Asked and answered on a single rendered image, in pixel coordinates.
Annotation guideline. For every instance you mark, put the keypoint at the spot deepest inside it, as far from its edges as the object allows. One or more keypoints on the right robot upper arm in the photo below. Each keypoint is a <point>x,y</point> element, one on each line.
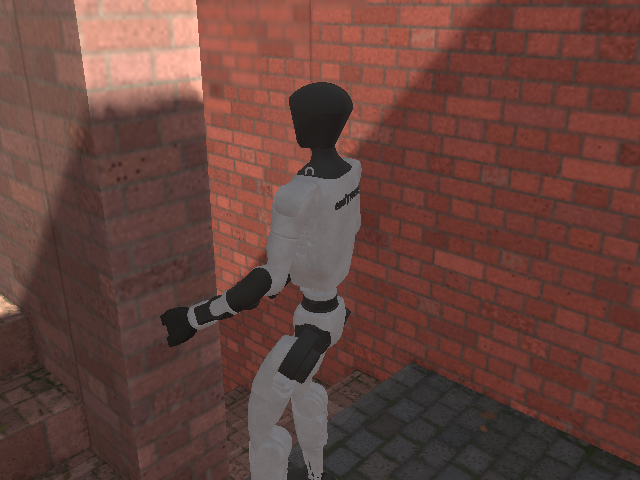
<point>357,166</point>

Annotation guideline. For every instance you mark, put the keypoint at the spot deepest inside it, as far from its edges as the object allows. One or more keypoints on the left robot upper arm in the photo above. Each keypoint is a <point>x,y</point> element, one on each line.
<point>292,207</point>

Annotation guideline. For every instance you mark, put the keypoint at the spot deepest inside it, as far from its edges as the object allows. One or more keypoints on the left robot forearm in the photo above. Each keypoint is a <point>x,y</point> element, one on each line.
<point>245,295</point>

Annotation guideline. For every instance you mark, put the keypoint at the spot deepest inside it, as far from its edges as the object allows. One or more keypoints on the robot left hand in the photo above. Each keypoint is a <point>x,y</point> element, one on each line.
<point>178,326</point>

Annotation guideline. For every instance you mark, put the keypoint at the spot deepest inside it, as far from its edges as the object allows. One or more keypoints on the robot left shin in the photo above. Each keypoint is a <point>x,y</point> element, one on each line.
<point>267,462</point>

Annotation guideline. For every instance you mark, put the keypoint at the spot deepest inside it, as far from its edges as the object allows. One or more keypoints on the robot head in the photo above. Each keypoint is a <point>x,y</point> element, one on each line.
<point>319,113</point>

